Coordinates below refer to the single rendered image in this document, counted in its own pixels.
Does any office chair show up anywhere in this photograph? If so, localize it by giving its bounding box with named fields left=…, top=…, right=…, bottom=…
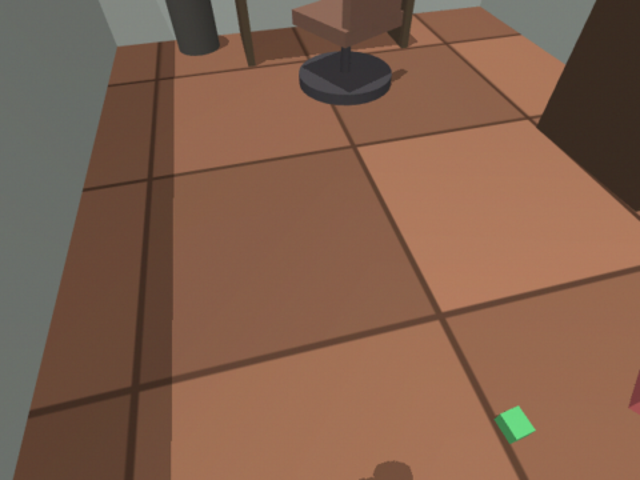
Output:
left=292, top=0, right=404, bottom=106

